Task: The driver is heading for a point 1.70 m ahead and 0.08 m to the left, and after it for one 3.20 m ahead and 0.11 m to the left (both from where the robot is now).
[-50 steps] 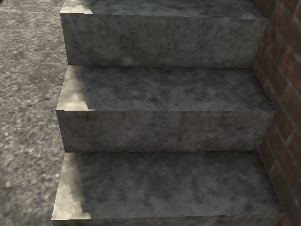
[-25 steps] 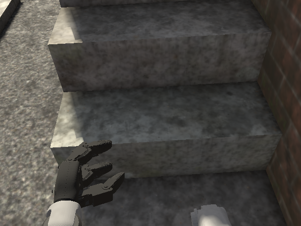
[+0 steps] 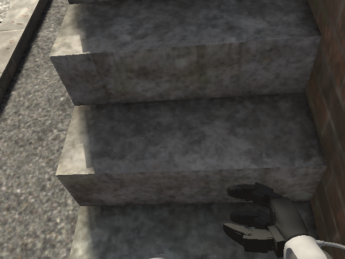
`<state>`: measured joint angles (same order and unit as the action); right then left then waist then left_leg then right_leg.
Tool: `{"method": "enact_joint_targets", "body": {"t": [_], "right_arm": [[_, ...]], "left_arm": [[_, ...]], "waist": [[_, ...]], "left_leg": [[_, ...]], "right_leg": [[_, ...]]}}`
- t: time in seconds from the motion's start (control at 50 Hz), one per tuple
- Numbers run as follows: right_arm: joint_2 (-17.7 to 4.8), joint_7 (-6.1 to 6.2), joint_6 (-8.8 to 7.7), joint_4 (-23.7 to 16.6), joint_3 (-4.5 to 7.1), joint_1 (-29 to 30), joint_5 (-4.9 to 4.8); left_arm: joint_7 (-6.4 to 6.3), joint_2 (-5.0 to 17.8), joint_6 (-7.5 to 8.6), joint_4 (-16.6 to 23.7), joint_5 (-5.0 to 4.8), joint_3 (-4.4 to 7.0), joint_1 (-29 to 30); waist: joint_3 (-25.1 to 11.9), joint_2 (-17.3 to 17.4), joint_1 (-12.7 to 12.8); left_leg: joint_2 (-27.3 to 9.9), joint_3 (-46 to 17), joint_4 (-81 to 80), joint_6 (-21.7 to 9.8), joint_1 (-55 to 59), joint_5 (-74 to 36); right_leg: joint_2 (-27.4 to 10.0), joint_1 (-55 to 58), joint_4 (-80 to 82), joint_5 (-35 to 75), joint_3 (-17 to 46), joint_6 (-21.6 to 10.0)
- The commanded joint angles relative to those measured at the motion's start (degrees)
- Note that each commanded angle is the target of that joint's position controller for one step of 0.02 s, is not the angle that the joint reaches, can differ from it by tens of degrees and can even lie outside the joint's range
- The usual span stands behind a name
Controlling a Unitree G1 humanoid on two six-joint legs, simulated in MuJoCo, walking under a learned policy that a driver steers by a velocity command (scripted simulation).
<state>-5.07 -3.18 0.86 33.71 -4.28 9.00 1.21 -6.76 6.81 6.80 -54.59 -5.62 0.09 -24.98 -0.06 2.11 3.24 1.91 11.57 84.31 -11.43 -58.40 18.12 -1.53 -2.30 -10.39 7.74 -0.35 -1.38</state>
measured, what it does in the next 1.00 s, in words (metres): climbs: left foot 0.20 m higher, then right foot 0.19 m higher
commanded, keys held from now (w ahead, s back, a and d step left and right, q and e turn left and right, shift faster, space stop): w+shift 1.00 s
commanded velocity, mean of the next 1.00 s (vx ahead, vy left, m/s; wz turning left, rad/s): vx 0.36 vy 0.00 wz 0.00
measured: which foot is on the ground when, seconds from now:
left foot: up 0.00-0.00, down 0.02-0.36, up 0.38-0.80, down 0.82-1.00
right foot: down 0.00-0.02, up 0.04-0.30, down 0.32-1.00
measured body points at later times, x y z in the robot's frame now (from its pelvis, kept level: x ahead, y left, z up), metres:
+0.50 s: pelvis +0.23 -0.03 +0.25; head +0.25 -0.07 +0.70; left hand +0.29 +0.18 +0.13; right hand +0.30 -0.26 +0.09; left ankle +0.18 +0.14 -0.30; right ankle +0.25 -0.13 -0.41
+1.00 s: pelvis +0.30 +0.05 +0.30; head +0.29 +0.05 +0.75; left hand +0.43 +0.25 +0.18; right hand +0.39 -0.19 +0.17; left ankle +0.32 +0.16 -0.41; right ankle +0.26 -0.13 -0.41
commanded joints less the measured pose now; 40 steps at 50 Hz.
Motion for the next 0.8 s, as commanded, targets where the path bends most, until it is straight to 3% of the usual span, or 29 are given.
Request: {"method": "enact_joint_targets", "body": {"t": [0.02, 0.04, 0.06, 0.08, 0.1, 0.12, 0.16, 0.2, 0.24, 0.28, 0.3, 0.32, 0.34, 0.36, 0.38, 0.4, 0.42, 0.44, 0.46, 0.5, 0.52, 0.58, 0.6, 0.64, 0.68, 0.72, 0.74, 0.78, 0.8], "right_arm": [[-10.67, -0.60, -1.09, 0.17, 3.96, -11.12, 0.44], [-13.86, 0.44, -1.27, 2.66, 6.31, -19.82, 0.50], [-19.08, 1.20, -1.91, 7.70, 8.48, -21.36, 2.18], [-20.98, 3.14, -2.32, 7.38, 10.73, -27.10, 4.05], [-20.09, 4.71, -3.01, 11.53, 10.98, -24.15, 3.78], [-13.33, 5.09, -3.60, 16.26, 8.86, -23.36, 4.89], [-7.71, 3.84, -5.30, 18.65, 7.17, -17.78, 3.27], [-9.74, 2.41, -7.51, 20.68, 6.76, -15.02, 1.84], [-16.99, 4.07, -9.44, 17.82, 6.91, -15.66, -1.50], [-19.82, 4.85, -9.00, 16.17, 8.02, -11.44, -1.42], [-20.90, 4.77, -7.74, 15.09, 8.71, -10.32, -2.81], [-30.82, -0.99, -3.25, 16.08, 8.86, -18.66, -1.93], [-24.83, -6.28, -0.22, 21.06, 8.66, -21.43, 4.69], [-14.40, -9.36, 1.99, 20.52, 5.75, -34.77, 11.82], [-19.75, -9.39, 2.65, 25.38, 7.81, -35.78, 7.17], [-15.83, -6.64, 1.49, 24.37, 5.98, -29.06, 0.71], [-12.52, -4.77, -0.86, 23.27, 4.85, -26.15, -0.06], [-18.08, -1.18, -2.71, 18.08, 7.59, -25.05, 0.09], [-19.48, 1.22, -3.30, 13.76, 8.61, -22.16, 1.24], [-14.64, 3.43, -1.61, 10.01, 7.34, -17.41, 0.35], [-14.26, 4.02, 0.11, 9.90, 6.55, -17.31, 0.08], [-14.33, 2.89, 0.56, 10.28, 6.22, -18.93, -0.06], [-13.88, 1.84, 0.44, 10.81, 6.10, -20.42, -0.69], [-13.80, 1.76, -0.44, 13.17, 6.67, -20.81, -1.78], [-14.38, 1.04, -1.66, 14.59, 7.44, -23.67, -0.91], [-13.22, 1.08, -2.36, 15.97, 7.01, -25.18, 0.27], [-11.35, 0.68, -2.60, 15.06, 6.84, -20.34, 0.12], [-9.68, 0.72, -2.17, 14.86, 6.49, -19.79, 0.14], [-11.25, 1.90, -2.59, 16.80, 7.04, -26.82, -0.09]], "left_arm": [[-1.33, 18.85, 1.39, 10.00, 2.81, 5.59, 1.22], [-0.04, 17.39, 3.11, 11.81, 3.72, 5.90, 4.30], [1.87, 9.21, 4.25, 13.67, 3.93, 5.18, 7.60], [0.65, 5.89, 4.85, 21.14, 6.81, 4.35, 19.04], [0.36, 0.82, 4.09, 26.51, 5.65, 1.81, 24.21], [1.38, -0.90, 2.94, 27.65, 5.24, 0.56, 22.80], [2.04, 3.48, -0.96, 22.41, 4.18, 1.98, 13.81], [2.05, 1.44, -4.11, 23.06, 1.94, 0.86, 16.29], [2.79, 3.42, -5.28, 25.96, 1.10, 0.70, 19.84], [3.75, 5.65, -5.34, 23.14, 2.69, 1.11, 11.53], [2.49, 8.04, -4.85, 20.41, 3.94, 1.26, 7.30], [10.02, 0.50, -10.93, 37.24, 14.39, -3.94, 23.00], [11.74, 0.34, -15.79, 29.35, 12.58, -3.87, 13.23], [11.35, 10.14, -18.15, 19.42, 11.12, -0.79, -6.39], [12.81, 12.75, -18.23, 20.14, 12.92, 0.91, -9.63], [12.99, 13.43, -15.75, 16.40, 12.05, 1.40, -6.30], [12.18, 14.24, -13.92, 12.18, 9.96, 1.97, -3.74], [12.82, 7.64, -9.25, 10.14, 7.87, 0.09, 5.17], [12.41, 3.55, -5.39, 9.50, 5.55, -1.55, 10.27], [11.35, 0.87, -1.53, 8.98, 5.42, -2.34, 18.26], [12.04, 3.10, -1.56, 7.38, 6.81, -1.96, 15.49], [13.72, 9.70, -2.20, 7.10, 6.14, 0.49, 13.42], [14.04, 11.00, -2.63, 6.76, 7.26, 0.83, 13.01], [14.38, 9.05, -2.39, 5.77, 8.87, 0.57, 11.11], [14.42, 7.57, -0.43, 8.44, 6.94, 0.11, 15.46], [14.63, 9.72, 0.92, 11.96, 4.65, 0.08, 22.73], [15.08, 9.85, 1.05, 11.97, 3.65, 0.14, 24.57], [16.73, 9.75, -0.19, 10.13, 3.40, -0.01, 21.07], [18.30, 11.77, -0.15, 10.27, 5.48, 0.55, 19.04]], "waist": [[-22.55, -16.69, -9.60], [-27.21, -10.88, -14.61], [-23.79, 6.72, -15.05], [-22.95, -10.84, -15.71], [-16.31, -6.52, -10.64], [-3.76, -4.15, -5.70], [4.45, -6.99, 0.58], [10.50, -6.71, 2.91], [10.92, -1.93, 1.17], [1.91, -3.21, 6.26], [-1.73, -5.88, 6.91], [-14.63, 3.91, 15.02], [-15.35, -1.43, 13.54], [-33.30, -14.84, 5.80], [-33.50, -9.52, 13.75], [-20.61, -2.54, 14.69], [-11.53, -3.63, 10.14], [-10.59, -5.37, 1.89], [-15.96, -7.12, -0.48], [-14.92, -5.20, -3.47], [-15.33, -7.33, -2.74], [-11.66, -7.44, -3.74], [-13.38, -9.35, -3.94], [-9.14, -7.51, -3.21], [-8.19, -6.26, -4.78], [-6.04, -3.19, -7.56], [-1.84, -4.52, -5.53], [1.04, -7.73, -6.61], [-1.34, -10.20, -7.66]], "left_leg": [[7.82, -7.76, -35.87, 0.41, 33.56, 10.16], [0.96, -18.55, -43.26, -4.96, 53.33, 5.12], [-21.21, -49.24, -53.11, -19.52, 68.71, -27.40], [-24.07, -55.10, -58.60, -19.09, 70.14, -30.31], [-22.57, -46.53, -59.83, -13.35, 69.30, -17.39], [-19.32, -33.43, -62.28, -7.33, 60.03, -14.47], [-13.80, -19.35, -65.85, -2.67, 42.19, -20.68], [-10.22, -5.99, -72.77, 0.95, 26.66, -17.40], [-8.96, -0.59, -82.17, -1.23, 19.97, -31.83], [-7.32, 3.32, -76.83, 0.66, 29.49, -48.89], [-6.53, -0.44, -73.20, 1.05, 31.11, -59.08], [-13.14, -16.22, -59.72, -8.32, 42.63, -107.29], [-19.39, -16.77, -45.37, -6.66, 52.27, -111.09], [-9.62, -11.92, -24.41, 0.28, 28.98, -63.31], [-2.63, -20.62, -1.51, 4.45, 25.18, -22.17], [-1.80, -26.68, 13.67, 2.77, 14.19, -23.53], [-2.33, -25.92, 19.12, 3.33, 5.65, -22.90], [-2.47, -24.48, 14.89, 10.31, 3.66, -10.37], [-2.38, -26.69, 15.05, 14.16, 0.68, -1.77], [-3.31, -26.17, 11.62, 17.22, -0.20, 5.91], [-2.45, -24.42, 9.24, 18.31, -2.61, 1.19], [-3.29, -14.57, 11.94, 20.09, -0.09, 7.94], [-3.17, -13.57, 16.11, 19.99, 5.12, 5.11], [-5.55, -17.49, 20.69, 19.75, 3.20, 0.89], [-7.41, -15.09, 15.34, 21.11, 10.49, 0.02], [-10.58, -13.73, -11.33, 22.54, 25.73, -3.84], [-9.91, -9.98, -21.51, 23.01, 29.58, -0.27], [-8.25, -4.84, -39.22, 20.80, 33.11, -0.41], [-5.27, -3.21, -40.76, 17.86, 39.94, -8.57]], "right_leg": [[-10.54, 8.33, -36.35, 95.71, 8.20, -2.05], [-4.38, -6.51, -62.32, 53.37, 6.75, -0.48], [11.26, -48.88, -114.17, -19.57, 4.86, 5.27], [9.94, -62.03, -136.96, -21.99, 16.71, -1.36], [6.88, -68.93, -138.76, -24.18, 18.27, -3.14], [4.95, -72.98, -135.14, -29.43, 17.41, -4.82], [5.11, -64.02, -137.29, -29.55, 9.89, -4.86], [6.07, -56.70, -121.82, -33.20, 6.96, -5.67], [8.37, -44.53, -105.02, -39.48, -1.25, -3.08], [5.56, -32.59, -84.89, -33.18, -4.55, -2.28], [7.49, -20.10, -60.39, -28.14, -3.52, -1.31], [9.74, -30.87, -43.09, -36.70, 0.01, -2.05], [9.39, -34.72, -28.26, -18.55, 6.03, -7.09], [0.68, -7.44, -49.20, 38.23, 24.74, -22.87], [-9.63, -13.38, -35.68, 10.19, 44.70, -29.45], [-7.93, -23.84, -32.25, -21.62, 43.58, -22.64], [-5.32, -26.72, -32.48, -31.00, 37.14, -17.24], [-7.02, -21.25, -32.53, 13.78, 26.97, -12.72], [-8.73, -16.43, -34.00, 14.92, 27.05, -10.18], [-6.34, -20.38, -31.89, 4.19, 20.75, -5.80], [-5.22, -18.27, -31.88, 5.54, 17.35, -5.78], [-7.68, -22.30, -24.59, 11.83, 14.00, -7.93], [-7.53, -26.02, -23.46, 9.85, 12.25, -7.67], [-9.20, -27.05, -23.46, -1.63, 13.67, -6.20], [-6.72, -29.19, -24.36, -1.08, 8.60, -3.27], [-2.42, -33.05, -25.48, -9.81, 4.99, 1.92], [-1.75, -31.89, -26.12, -13.15, 5.90, 2.69], [-4.59, -24.85, -25.78, -9.50, 11.36, 0.17], [-5.68, -21.34, -28.24, 7.50, 12.08, -2.05]]}}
